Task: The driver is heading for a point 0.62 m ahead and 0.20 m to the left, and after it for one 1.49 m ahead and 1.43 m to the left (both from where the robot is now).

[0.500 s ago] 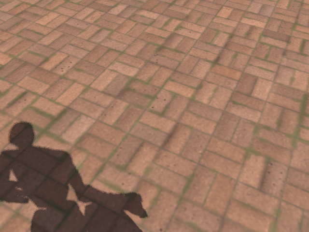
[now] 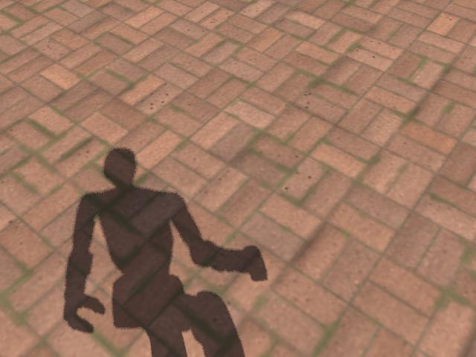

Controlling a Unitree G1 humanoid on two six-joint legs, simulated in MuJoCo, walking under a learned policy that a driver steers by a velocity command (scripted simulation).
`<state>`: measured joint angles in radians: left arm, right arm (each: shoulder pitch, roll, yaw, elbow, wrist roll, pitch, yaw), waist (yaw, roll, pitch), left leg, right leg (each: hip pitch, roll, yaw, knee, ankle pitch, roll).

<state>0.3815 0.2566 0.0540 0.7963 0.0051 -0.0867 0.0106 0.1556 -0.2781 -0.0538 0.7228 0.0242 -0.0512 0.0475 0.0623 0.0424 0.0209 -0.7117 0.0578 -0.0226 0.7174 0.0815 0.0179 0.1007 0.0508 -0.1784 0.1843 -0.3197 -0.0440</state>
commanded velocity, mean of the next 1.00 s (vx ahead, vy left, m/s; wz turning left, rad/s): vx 0.46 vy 0.00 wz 0.56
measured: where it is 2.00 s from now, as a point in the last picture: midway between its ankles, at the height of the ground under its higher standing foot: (224, 296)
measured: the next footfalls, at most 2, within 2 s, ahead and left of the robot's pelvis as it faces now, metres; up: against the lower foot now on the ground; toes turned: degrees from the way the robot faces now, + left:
left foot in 0.14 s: +0.26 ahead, +0.09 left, +0.00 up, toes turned +6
right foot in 0.60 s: +0.56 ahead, -0.05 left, +0.00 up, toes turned +25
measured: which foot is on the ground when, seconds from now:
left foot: up 0.00-0.12, down 0.14-0.60, up 0.62-1.00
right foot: down 0.00-0.16, up 0.18-0.58, down 0.60-1.00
